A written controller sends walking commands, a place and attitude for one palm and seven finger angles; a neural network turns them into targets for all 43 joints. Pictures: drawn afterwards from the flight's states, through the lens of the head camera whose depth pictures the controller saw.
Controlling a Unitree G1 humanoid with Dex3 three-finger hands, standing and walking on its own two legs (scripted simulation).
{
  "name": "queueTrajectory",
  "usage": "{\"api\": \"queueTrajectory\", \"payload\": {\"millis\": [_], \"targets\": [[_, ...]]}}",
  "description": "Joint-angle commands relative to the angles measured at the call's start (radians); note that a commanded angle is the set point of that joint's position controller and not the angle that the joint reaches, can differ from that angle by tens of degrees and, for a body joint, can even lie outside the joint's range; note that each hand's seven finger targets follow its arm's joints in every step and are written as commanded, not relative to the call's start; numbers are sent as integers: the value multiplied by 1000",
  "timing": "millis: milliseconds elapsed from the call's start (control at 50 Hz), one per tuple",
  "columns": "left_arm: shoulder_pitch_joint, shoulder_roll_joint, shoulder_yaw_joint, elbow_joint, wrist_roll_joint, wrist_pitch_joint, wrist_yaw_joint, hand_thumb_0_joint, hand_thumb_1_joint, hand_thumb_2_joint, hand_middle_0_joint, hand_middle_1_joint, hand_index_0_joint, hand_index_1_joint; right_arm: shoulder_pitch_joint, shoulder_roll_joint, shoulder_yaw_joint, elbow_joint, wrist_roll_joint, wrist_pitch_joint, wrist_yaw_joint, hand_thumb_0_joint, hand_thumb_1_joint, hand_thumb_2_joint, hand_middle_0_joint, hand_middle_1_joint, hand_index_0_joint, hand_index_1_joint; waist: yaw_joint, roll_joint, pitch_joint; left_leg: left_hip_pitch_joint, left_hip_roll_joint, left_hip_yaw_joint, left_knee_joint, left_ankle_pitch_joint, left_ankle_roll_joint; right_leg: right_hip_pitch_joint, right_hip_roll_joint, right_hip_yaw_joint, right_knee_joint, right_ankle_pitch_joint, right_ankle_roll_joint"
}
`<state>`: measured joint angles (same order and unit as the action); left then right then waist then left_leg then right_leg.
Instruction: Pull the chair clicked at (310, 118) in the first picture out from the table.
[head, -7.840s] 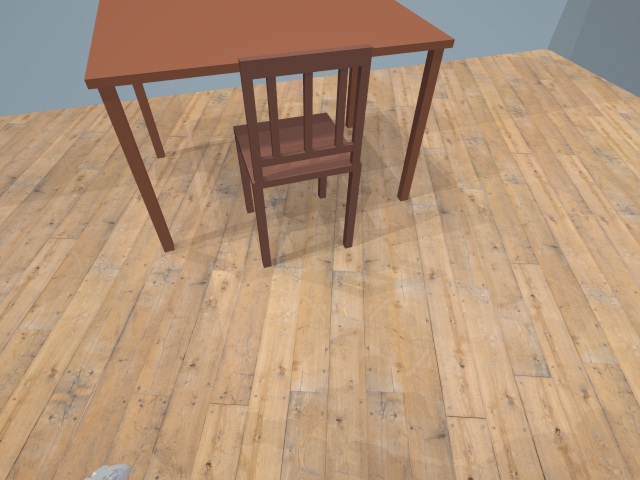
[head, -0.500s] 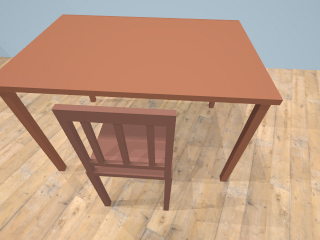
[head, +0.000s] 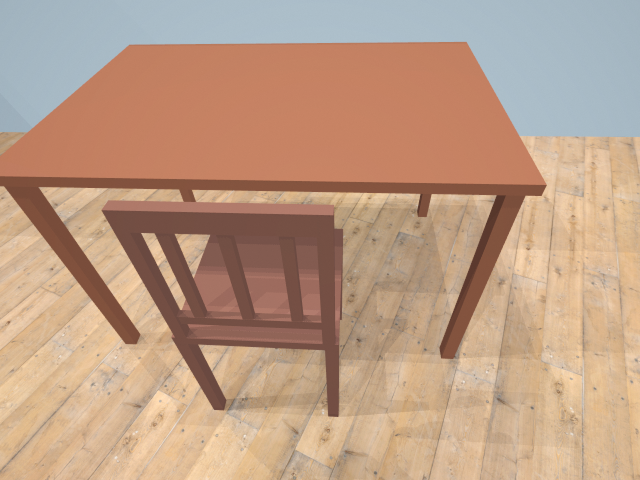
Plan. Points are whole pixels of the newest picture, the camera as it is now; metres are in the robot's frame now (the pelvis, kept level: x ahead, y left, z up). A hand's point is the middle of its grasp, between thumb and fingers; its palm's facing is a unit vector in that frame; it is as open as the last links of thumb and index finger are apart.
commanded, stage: come to a stop and stand still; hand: left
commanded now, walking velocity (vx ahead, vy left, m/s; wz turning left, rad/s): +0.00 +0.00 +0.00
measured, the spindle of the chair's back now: (237, 278) +0.49 +0.20 -0.10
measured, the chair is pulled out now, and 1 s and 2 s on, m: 0.00 0.00 0.00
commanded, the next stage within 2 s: look again from close up in 0.44 s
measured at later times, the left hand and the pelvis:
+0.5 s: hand out of the picture -0.05 +0.17 -0.17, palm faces +0.02 -0.98 -0.17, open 7.4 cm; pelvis -0.03 +0.00 +0.01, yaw +0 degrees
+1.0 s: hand out of the picture +0.00 +0.17 -0.16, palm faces +0.02 -0.99 -0.15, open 7.4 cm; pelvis +0.02 +0.02 +0.02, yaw -1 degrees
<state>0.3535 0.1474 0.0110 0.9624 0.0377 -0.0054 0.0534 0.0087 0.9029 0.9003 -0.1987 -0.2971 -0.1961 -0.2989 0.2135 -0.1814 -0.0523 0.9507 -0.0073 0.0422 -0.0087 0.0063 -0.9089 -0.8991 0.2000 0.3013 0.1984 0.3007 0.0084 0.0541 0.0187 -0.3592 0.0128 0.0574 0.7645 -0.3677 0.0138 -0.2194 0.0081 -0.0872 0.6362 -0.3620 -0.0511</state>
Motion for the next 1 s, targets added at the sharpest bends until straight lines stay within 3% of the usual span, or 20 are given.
{"api": "queueTrajectory", "payload": {"millis": [0, 20, 40, 80, 120, 140, 200, 240, 280, 420, 540, 640, 760, 820, 860, 980], "targets": [[-45, 141, 21, -75, -17, 0, 3, 0, 900, 900, -200, -300, -200, -300, 84, -32, 12, -31, -3, -30, 3, 0, -900, -900, 200, 300, 200, 300, -51, -94, 110, 215, 23, -27, -245, 87, 12, -313, -138, 167, -234, -88, -40], [-35, 125, 18, -78, -19, 8, 0, 0, 900, 900, -200, -300, -200, -300, 92, -58, 12, -29, -10, -33, 2, 0, -900, -900, 200, 300, 200, 300, -40, -3, 153, 142, 79, -119, -329, 5, 44, -317, -87, 148, -217, -191, -13], [3, 110, 19, -80, -17, 11, 0, 0, 900, 900, -200, -300, -200, -300, 85, -78, 10, -37, -17, -36, 0, 0, -900, -900, 200, 300, 200, 300, -17, 33, 181, 33, 136, -198, -414, -100, 79, -248, -46, 113, -195, -166, 10], [20, 113, 19, -57, -14, 13, -3, 0, 900, 900, -200, -300, -200, -300, 47, -89, 11, -32, -22, -35, -1, 0, -900, -900, 200, 300, 200, 300, 6, 84, 176, -125, 140, -250, -509, -268, 87, -92, -34, 89, -171, -110, 16], [63, 104, 17, -37, -11, 9, -10, 0, 900, 900, -200, -300, -200, -300, 26, -88, 16, -40, -20, -35, -2, 0, -900, -900, 200, 300, 200, 300, 28, 42, 156, -169, 119, -208, -509, -289, 76, -21, -39, 109, -192, -110, 13], [67, 108, 20, -31, -10, 7, -12, 0, 900, 900, -200, -300, -200, -300, 34, -74, 18, -34, -20, -35, -2, 0, -900, -900, 200, 300, 200, 300, 31, -8, 154, -156, 101, -182, -492, -268, 67, -24, -48, 121, -235, -144, 10], [40, 127, 19, -28, -18, -4, -17, 0, 900, 900, -200, -300, -200, -300, 91, -61, 26, -11, -19, -38, -3, 0, -900, -900, 200, 300, 200, 300, -4, -41, 72, -6, 51, -107, -379, -96, 42, -101, -103, 201, -328, -209, -11], [20, 129, 18, -25, -20, -11, -19, 0, 900, 900, -200, -300, -200, -300, 126, -45, 31, 11, -16, -39, -5, 0, -900, -900, 200, 300, 200, 300, -20, -87, 50, 55, 42, -87, -350, -37, 36, -122, -115, 202, -358, -207, -14], [6, 128, 17, -18, -22, -13, -20, 0, 900, 900, -200, -300, -200, -300, 150, -48, 33, 27, -17, -41, -5, 0, -900, -900, 200, 300, 200, 300, -29, -82, 30, 77, 38, -78, -322, -21, 31, -141, -133, 216, -376, -228, -18], [23, 113, 11, 32, -25, -11, -21, 0, 900, 900, -200, -300, -200, -300, 185, -38, 42, 80, -16, -44, -8, 0, -900, -900, 200, 300, 200, 300, -19, -61, 95, 14, 51, -113, -365, -60, 32, -148, -119, 201, -361, -249, -15], [55, 87, 2, 72, -24, -17, -18, 0, 900, 900, -200, -300, -200, -300, 195, -20, 48, 119, -11, -55, -12, 0, -900, -900, 200, 300, 200, 300, -4, -52, 104, -10, 77, -140, -434, -49, 36, -79, -103, 172, -332, -132, -9], [61, 73, -1, 89, -24, -19, -15, 0, 900, 900, -200, -300, -200, -300, 204, -11, 51, 141, -9, -60, -15, 0, -900, -900, 200, 300, 200, 300, -6, -29, 113, 1, 87, -154, -459, -42, 38, -71, -96, 150, -313, -64, -7], [70, 52, -7, 110, -23, -27, -13, 0, 900, 900, -200, -300, -200, -300, 183, -18, 52, 148, -4, -75, -19, 0, -900, -900, 200, 300, 200, 300, -2, -32, 63, 49, 98, -156, -465, 49, 44, -11, -99, 124, -276, 100, 0], [68, 50, -8, 116, -24, -30, -10, 0, 900, 900, -200, -300, -200, -300, 180, -15, 52, 152, -2, -81, -21, 0, -900, -900, 200, 300, 200, 300, -6, -45, 30, 103, 95, -139, -442, 157, 45, 4, -107, 125, -272, 162, 3], [63, 48, -8, 121, -23, -31, -8, 0, 900, 900, -200, -300, -200, -300, 176, -12, 54, 161, 0, -84, -23, 0, -900, -900, 200, 300, 200, 300, -6, -67, 36, 119, 94, -132, -429, 222, 46, 8, -110, 124, -272, 192, 7], [63, 51, -8, 133, -24, -28, -6, 0, 900, 900, -200, -300, -200, -300, 163, -16, 58, 170, -1, -85, -27, 0, -900, -900, 200, 300, 200, 300, -7, -52, 43, 154, 92, -123, -423, 294, 46, 16, -113, 119, -274, 215, 13]]}}
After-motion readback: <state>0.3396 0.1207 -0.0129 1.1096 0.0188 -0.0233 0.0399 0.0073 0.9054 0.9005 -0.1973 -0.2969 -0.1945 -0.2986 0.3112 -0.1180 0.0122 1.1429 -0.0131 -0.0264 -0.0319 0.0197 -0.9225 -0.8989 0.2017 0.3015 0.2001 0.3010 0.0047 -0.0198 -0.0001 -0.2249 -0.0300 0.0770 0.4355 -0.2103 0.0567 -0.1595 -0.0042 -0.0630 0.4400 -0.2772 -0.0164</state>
